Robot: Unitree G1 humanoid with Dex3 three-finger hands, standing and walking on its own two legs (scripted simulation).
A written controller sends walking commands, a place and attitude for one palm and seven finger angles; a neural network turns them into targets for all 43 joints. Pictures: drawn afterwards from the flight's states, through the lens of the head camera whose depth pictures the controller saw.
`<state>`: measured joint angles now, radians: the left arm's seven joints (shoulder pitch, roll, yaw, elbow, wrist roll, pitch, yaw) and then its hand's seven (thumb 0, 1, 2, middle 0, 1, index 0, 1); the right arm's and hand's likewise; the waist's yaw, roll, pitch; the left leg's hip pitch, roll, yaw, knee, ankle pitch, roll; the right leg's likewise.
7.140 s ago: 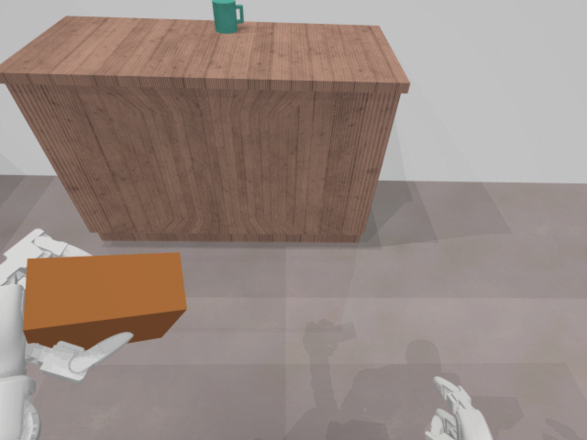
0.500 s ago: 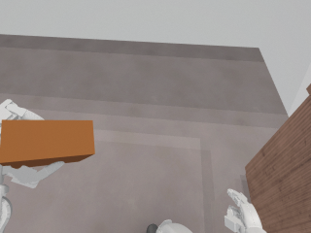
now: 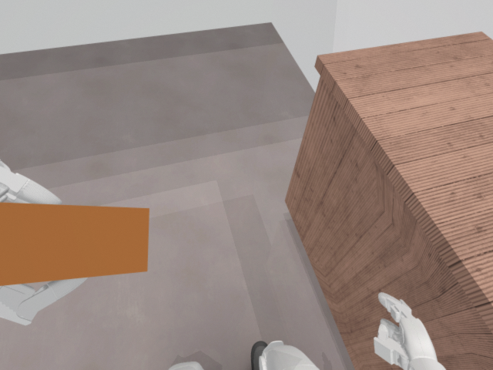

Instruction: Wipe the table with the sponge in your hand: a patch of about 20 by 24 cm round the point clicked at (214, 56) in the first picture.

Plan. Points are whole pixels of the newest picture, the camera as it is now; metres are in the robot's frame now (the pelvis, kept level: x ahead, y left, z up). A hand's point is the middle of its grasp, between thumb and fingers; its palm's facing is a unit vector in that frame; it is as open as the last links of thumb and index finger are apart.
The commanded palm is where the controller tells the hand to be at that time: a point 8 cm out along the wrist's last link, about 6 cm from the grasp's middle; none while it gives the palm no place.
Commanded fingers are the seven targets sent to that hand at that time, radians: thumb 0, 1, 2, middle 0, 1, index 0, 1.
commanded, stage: turn to face it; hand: left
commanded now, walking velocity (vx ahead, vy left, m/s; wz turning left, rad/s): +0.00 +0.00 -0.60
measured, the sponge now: (85, 240) +0.24 +0.18 +0.16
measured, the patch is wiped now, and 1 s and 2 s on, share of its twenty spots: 0.00 0.00 0.00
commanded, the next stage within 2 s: none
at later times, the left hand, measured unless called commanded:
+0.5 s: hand (231, 244) +0.23 +0.03 +0.19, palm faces -0.01 -0.81 -0.58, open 10.4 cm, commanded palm +0.18 +0.11 +0.19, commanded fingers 0.00 0.10 1.30 -1.20 -1.60 -1.20 -1.60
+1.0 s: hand (255, 288) +0.19 +0.01 +0.19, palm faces -0.12 -0.88 -0.46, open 10.4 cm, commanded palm +0.16 +0.06 +0.19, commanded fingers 0.00 0.10 1.30 -1.20 -1.60 -1.20 -1.60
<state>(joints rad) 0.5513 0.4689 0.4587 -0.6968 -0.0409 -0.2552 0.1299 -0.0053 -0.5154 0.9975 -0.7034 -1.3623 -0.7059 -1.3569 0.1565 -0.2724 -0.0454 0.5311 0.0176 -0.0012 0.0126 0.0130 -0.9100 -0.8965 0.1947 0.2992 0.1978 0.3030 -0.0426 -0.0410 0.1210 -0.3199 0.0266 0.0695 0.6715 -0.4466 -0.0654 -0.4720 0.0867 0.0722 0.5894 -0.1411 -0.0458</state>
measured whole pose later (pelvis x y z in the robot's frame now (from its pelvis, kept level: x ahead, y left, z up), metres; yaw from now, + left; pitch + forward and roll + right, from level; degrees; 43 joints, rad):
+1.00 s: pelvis -0.13 -0.08 +0.01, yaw -35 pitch +0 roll +2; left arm 0.42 0.41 0.38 -0.53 -0.02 -0.16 0.12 -0.01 -0.52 1.00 -0.70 -1.36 -0.71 -1.36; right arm 0.15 -0.16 0.01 0.51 0.01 0.07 0.02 0.01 -0.91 -0.90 0.20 0.30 0.24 0.31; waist 0.06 -0.05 0.07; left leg -0.18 0.08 0.15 0.50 -0.31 -0.04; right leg -0.57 0.09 0.02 0.99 -0.36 0.04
